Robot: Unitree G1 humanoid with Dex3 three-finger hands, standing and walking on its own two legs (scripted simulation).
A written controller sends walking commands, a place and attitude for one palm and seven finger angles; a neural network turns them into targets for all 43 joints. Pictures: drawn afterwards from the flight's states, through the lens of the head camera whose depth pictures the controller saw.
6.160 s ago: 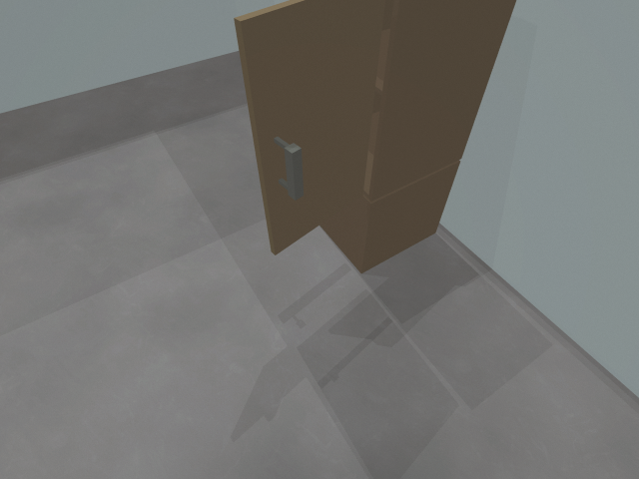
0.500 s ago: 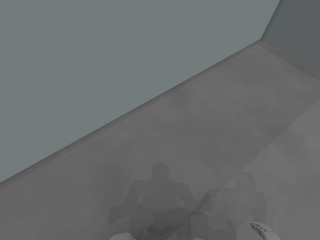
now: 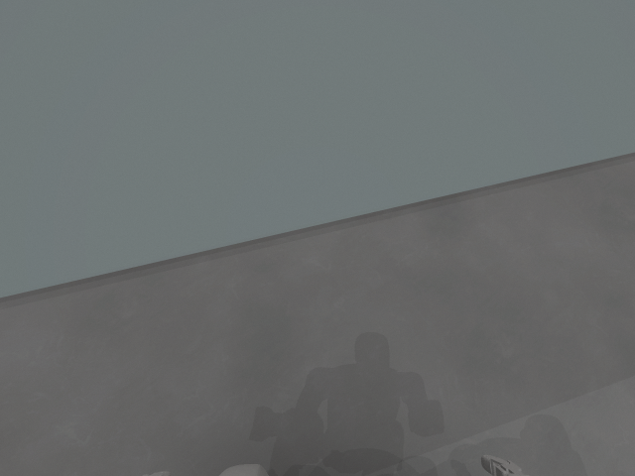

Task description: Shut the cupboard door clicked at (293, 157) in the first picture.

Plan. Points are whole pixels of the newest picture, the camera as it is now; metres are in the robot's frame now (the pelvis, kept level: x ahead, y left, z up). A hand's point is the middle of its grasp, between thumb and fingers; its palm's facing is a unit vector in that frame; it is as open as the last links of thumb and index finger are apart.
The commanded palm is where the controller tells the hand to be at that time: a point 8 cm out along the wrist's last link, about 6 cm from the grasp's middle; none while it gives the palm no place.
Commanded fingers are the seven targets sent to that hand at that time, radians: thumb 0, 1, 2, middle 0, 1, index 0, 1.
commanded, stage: walk to a spot facing it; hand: left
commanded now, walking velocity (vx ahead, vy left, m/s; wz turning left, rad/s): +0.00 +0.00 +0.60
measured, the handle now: out of the picture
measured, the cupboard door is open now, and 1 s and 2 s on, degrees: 100 100 100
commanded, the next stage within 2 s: none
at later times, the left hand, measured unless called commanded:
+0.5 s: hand out of the picture +0.05 +0.17 -0.15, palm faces +0.29 -0.91 -0.29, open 7.4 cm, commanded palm none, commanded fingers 0.00 0.90 0.90 -0.20 -0.30 -0.20 -0.30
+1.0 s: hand out of the picture +0.00 +0.17 -0.16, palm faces +0.58 -0.75 -0.32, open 7.4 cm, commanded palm none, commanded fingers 0.00 0.90 0.90 -0.20 -0.30 -0.20 -0.30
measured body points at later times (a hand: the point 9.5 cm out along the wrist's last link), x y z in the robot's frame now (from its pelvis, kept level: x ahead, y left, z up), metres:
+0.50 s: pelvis +0.01 -0.05 +0.00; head +0.08 -0.05 +0.45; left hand +0.03 +0.22 -0.13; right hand +0.17 -0.29 -0.15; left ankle -0.04 +0.07 -0.67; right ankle +0.03 -0.17 -0.73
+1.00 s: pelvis +0.05 -0.07 -0.01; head +0.11 -0.04 +0.44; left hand -0.03 +0.21 -0.13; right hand +0.28 -0.22 -0.16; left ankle -0.03 +0.06 -0.72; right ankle +0.12 -0.18 -0.74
